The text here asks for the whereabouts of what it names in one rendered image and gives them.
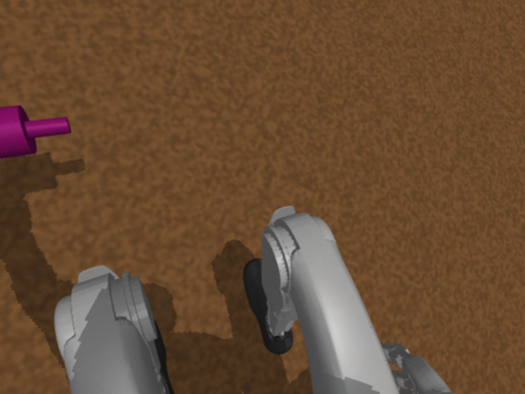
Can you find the right robot hand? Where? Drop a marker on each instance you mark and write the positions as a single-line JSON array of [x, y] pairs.
[[418, 377]]

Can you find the right robot foot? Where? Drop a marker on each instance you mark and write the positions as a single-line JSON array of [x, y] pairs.
[[258, 304]]

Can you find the left robot foot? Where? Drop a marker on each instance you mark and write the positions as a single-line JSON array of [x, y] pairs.
[[162, 355]]

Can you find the bottle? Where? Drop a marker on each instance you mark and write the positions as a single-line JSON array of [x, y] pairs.
[[18, 133]]

